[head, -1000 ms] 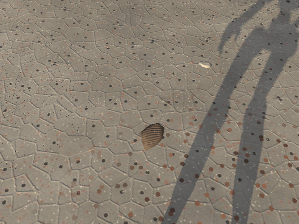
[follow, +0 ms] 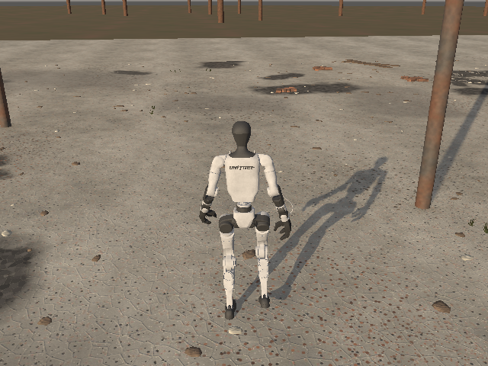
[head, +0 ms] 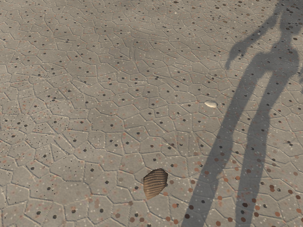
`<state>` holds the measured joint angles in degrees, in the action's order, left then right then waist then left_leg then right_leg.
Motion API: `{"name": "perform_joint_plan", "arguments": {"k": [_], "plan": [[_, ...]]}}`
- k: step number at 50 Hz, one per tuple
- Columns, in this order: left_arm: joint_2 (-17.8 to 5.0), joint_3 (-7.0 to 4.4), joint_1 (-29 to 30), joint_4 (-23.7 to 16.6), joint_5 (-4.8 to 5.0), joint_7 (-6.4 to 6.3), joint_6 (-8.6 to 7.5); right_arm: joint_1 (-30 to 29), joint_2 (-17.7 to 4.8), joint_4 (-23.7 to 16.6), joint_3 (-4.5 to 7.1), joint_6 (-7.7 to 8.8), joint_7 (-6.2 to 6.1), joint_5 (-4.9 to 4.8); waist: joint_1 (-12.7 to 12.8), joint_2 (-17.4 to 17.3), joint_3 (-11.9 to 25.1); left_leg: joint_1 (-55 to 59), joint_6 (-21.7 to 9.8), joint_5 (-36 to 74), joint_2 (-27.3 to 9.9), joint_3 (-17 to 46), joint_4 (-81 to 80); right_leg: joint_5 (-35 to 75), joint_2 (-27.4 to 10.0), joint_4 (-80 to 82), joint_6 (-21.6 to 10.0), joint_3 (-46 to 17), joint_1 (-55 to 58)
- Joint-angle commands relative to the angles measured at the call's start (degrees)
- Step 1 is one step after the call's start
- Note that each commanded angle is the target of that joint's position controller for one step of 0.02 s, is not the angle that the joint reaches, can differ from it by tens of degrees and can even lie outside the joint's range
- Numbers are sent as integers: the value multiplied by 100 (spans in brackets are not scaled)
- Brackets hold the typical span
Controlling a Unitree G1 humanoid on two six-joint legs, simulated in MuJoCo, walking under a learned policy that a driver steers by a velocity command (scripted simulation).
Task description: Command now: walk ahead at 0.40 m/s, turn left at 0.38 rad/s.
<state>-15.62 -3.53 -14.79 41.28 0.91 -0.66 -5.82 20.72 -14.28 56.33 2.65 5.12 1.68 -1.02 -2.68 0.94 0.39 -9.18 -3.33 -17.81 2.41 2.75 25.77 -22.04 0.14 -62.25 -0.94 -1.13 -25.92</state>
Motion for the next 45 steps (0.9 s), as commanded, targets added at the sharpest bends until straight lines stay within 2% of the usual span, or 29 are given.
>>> {"name": "perform_joint_plan", "arguments": {"k": [1,4,7,10,11,12,13,14,15,16,17,18,19,20,22,25,30,34,35,36,37,38,39,40,41,42,43,44,45], "plan": [[-307,-68,828,-695,-73,123,-181,112,-695,-354,97,-72,-141,-27,-7,-524,-278,1221,-1084,1493,-1392,1892,-1409,601,-321,915,113,-126,-1805],[-65,50,1427,-859,-38,174,-156,93,-990,-495,174,-155,-298,-9,-96,-626,-434,179,-899,1376,-1031,1306,-1513,1498,-9,2398,328,108,-751],[-307,-10,1618,-949,60,176,-132,248,-1126,-562,239,-155,-325,-73,-105,-833,-431,-359,-758,992,-1150,1492,-1506,2203,94,3046,396,-5,173],[-613,-124,1400,-923,77,111,-133,130,-1140,-662,294,-159,-317,-112,147,-846,-402,-206,-536,1151,-1291,1736,-1078,2048,9,3326,240,-175,662],[-726,-192,1054,-835,56,75,-146,81,-1094,-719,294,-166,-308,-89,353,-808,-222,-216,-431,1650,-1158,1683,-637,1860,43,3426,119,-110,1154],[-891,-288,445,-694,32,28,-159,52,-953,-790,260,-167,-287,-40,666,-707,180,-377,-277,2068,-838,1503,224,1693,-49,3521,-49,-116,2002],[-1200,-373,-507,-589,-46,-21,-154,45,-578,-975,140,-173,-261,93,1041,-120,1114,-1008,-92,1280,-438,1148,1901,900,-999,3499,-412,-1076,3409],[-1691,-430,-865,-466,-186,36,-85,828,77,-1190,-34,-92,-262,-34,622,1933,1897,-2700,192,-1544,320,570,3841,-362,-2415,4353,-1282,-3861,4838],[-1149,-328,-710,-449,-149,74,-84,776,-587,-1107,94,-86,-263,-210,633,1642,1495,-3481,198,-1431,-129,701,4790,-1786,-2513,4914,-1371,-4718,4384],[-768,-222,-326,-480,-69,64,-93,182,-965,-1194,203,-109,-263,-215,674,961,638,-3674,154,-895,-386,581,4965,-1531,-2252,4946,-1142,-3722,3659],[-636,-173,-21,-442,-67,67,-79,-118,-938,-1236,213,-138,-267,-140,569,484,245,-3462,166,-428,-631,437,4829,-510,-1971,4916,-991,-2734,2963],[-490,-134,165,-379,-116,82,-66,-256,-851,-1282,222,-158,-251,-60,461,406,36,-3252,176,-162,-778,441,4568,238,-1703,5002,-917,-2084,2464],[-432,-116,293,-318,-169,82,-76,-254,-754,-1323,235,-201,-218,-62,322,547,-47,-2988,183,-10,-919,442,4377,649,-1535,5143,-855,-1589,2110],[-421,-128,351,-263,-159,81,-102,-263,-636,-1369,217,-251,-191,-81,271,604,-84,-2847,200,62,-965,372,4256,905,-1473,5281,-866,-1266,1902],[-520,-179,320,-149,-105,82,-163,-439,-476,-1533,178,-330,-160,-60,238,452,-187,-2950,260,222,-1023,316,3944,1315,-1544,5487,-1001,-861,1763],[-772,-272,247,-15,-105,65,-171,-789,-452,-1769,144,-355,-102,-1,265,213,-258,-3184,353,848,-1067,323,3177,1721,-1665,5638,-1127,-373,1882],[-1019,-341,71,149,-38,26,-74,-1598,-436,-2068,86,-295,74,-15,539,135,-421,-2803,263,1848,-922,-120,1716,2054,-1522,5568,-855,613,2079],[-1226,-415,-198,318,74,42,70,-2028,-562,-2377,123,-322,157,-18,618,169,-551,-2733,-17,1197,-744,-432,1172,2488,-1712,5159,-668,900,2725],[-1314,-435,-190,328,91,39,114,-1942,-646,-2418,169,-334,162,-6,518,238,-438,-2465,-132,877,-570,-600,1103,3406,-1713,4786,-610,1011,2847],[-1397,-451,-154,321,112,30,163,-1595,-788,-2385,256,-351,153,2,277,315,-155,-1877,-266,643,-310,-816,1035,4537,-1657,4103,-527,1168,2867],[-1353,-421,-95,302,130,15,216,-727,-1038,-2171,421,-369,121,-19,-221,237,314,-678,-455,831,26,-990,737,5270,-1458,2905,-369,1417,2572],[-1129,-316,-208,228,18,-17,208,396,-1501,-1875,651,-420,23,-54,-683,-115,920,1160,-724,969,-122,-401,725,4368,-1234,1226,-95,1478,1360],[-293,-33,-644,-167,-240,33,90,366,-2293,-1886,772,-397,-37,-111,-54,-1849,1303,2947,-1739,-133,-1708,2934,120,-694,-172,-980,324,1194,-1330],[-601,-28,-261,-162,-48,92,-127,485,-1844,-2142,600,-283,-9,-49,-383,-1223,2232,3260,-2024,-952,-2227,4612,-859,-1255,12,-1735,229,-287,-1871],[-981,-127,238,-254,196,135,-210,370,-1406,-2007,469,-195,29,22,-481,-782,1458,2832,-1691,-494,-2127,3785,-986,-671,-247,-1747,92,-341,-2330],[-899,-82,317,-257,159,111,-254,78,-1256,-2007,414,-152,26,14,-266,-521,966,2050,-1508,64,-1921,3029,-912,-173,-509,-1323,-5,-283,-2200],[-890,-91,339,-185,2,65,-251,-366,-1040,-2056,342,-146,10,34,-35,-283,632,1246,-1341,731,-1726,2430,-897,183,-735,-861,9,-275,-1830],[-911,-122,210,-124,-51,65,-189,-649,-862,-2134,266,-133,-8,114,193,-395,508,657,-1264,1337,-1555,2019,-1020,430,-887,-579,10,-331,-1364],[-886,-126,113,-87,-57,83,-114,-758,-835,-2160,252,-116,-18,146,297,-457,462,327,-1271,1634,-1477,1847,-1168,560,-911,-432,46,-314,-1088]]}}
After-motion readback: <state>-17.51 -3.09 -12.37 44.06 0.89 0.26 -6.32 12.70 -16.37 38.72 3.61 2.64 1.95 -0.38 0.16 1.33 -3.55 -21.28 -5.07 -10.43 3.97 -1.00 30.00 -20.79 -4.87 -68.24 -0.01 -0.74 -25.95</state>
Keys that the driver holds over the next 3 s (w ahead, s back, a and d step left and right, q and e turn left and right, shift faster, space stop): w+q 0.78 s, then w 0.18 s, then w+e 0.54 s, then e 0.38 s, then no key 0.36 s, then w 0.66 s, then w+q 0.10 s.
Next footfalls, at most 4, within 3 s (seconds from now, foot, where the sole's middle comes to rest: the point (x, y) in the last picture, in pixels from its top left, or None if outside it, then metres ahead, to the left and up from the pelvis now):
0.26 right None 0.29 -0.14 -0.78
0.76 left None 0.46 0.22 -0.78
1.30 right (107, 161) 0.85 0.19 -0.78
1.76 left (62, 133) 1.04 0.44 -0.78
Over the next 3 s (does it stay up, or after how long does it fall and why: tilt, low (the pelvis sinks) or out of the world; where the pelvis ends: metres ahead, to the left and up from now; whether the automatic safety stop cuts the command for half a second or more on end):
stays up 1.22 0.29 -0.03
